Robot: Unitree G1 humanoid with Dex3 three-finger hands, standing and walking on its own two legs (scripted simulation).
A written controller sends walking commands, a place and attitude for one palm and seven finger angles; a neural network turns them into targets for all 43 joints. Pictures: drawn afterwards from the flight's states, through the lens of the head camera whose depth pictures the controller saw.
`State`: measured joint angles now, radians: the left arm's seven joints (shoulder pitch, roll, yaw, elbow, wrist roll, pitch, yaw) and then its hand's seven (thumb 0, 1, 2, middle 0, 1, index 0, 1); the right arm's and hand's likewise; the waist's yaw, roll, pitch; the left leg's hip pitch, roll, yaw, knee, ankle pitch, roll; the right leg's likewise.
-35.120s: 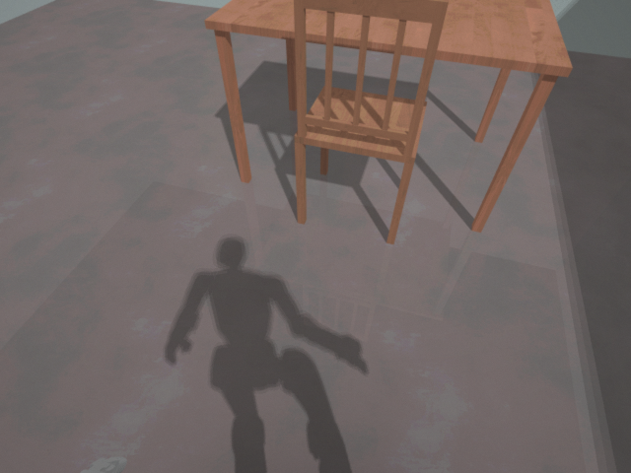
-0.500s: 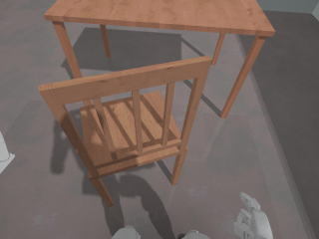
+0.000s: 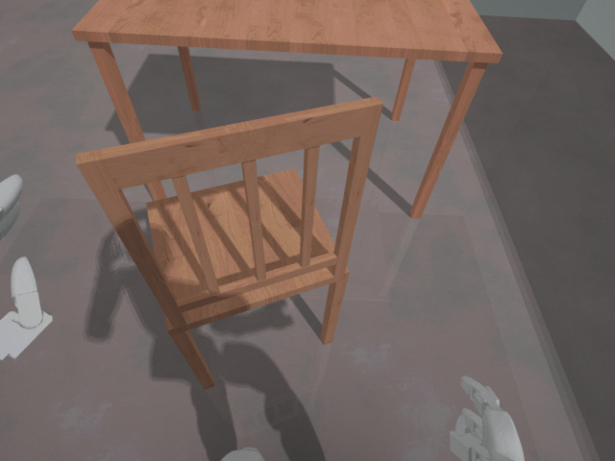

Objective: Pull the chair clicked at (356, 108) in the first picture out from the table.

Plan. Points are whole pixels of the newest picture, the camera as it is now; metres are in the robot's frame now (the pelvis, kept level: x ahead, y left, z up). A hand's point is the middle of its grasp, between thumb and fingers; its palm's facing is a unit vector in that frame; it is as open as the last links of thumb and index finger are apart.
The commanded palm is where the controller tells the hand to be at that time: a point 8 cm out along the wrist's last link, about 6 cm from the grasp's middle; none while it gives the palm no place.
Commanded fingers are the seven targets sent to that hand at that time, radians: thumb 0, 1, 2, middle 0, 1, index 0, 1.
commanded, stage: step back with the hand held close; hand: left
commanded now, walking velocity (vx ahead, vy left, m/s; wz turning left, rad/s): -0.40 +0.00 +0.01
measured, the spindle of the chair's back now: (255, 228) +0.49 +0.12 -0.06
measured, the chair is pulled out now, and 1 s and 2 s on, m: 0.49 0.49 0.49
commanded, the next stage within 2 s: stop stepping back and stand still in 0.14 s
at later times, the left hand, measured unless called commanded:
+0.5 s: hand out of the picture +0.09 +0.23 +0.17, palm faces +0.39 -0.79 -0.47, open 7.4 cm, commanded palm +0.03 +0.27 +0.18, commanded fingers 0.00 0.90 0.90 -0.20 -0.30 -0.20 -0.30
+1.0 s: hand out of the picture +0.07 +0.25 +0.16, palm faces +0.46 -0.78 -0.43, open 7.4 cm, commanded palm +0.01 +0.28 +0.18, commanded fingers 0.00 0.90 0.90 -0.20 -0.30 -0.20 -0.30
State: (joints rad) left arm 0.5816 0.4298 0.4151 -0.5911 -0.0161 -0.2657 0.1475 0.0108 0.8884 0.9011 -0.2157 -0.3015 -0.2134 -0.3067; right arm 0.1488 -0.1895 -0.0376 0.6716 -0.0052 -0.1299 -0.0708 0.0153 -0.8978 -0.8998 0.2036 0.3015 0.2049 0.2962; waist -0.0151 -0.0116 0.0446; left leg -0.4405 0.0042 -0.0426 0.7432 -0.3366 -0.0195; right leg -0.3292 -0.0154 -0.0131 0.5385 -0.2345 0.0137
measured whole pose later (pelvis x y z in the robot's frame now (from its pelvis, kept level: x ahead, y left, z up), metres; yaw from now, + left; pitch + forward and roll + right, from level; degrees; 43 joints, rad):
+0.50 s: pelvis -0.11 -0.03 +0.00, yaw -1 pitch -1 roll +0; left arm 0.61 0.41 0.40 -0.49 -0.04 -0.18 0.17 0.01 0.89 0.90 -0.22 -0.30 -0.21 -0.31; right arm 0.26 -0.23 -0.02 0.65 0.02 -0.10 -0.07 0.01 -0.90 -0.90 0.20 0.30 0.20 0.30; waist -0.03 0.01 -0.03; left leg -0.32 0.01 -0.01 0.72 -0.39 0.01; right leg -0.27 -0.05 -0.05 0.54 -0.25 0.02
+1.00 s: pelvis -0.13 -0.02 +0.01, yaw +0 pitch -2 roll -1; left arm 0.53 0.36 0.39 -0.42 -0.01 -0.19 0.17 0.01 0.89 0.90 -0.21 -0.30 -0.21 -0.31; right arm 0.24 -0.19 -0.01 0.66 0.01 -0.14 -0.07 0.02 -0.90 -0.90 0.20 0.30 0.20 0.30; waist 0.00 0.01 0.00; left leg -0.23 0.02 -0.01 0.53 -0.28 0.00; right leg -0.24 -0.02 -0.03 0.46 -0.20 0.03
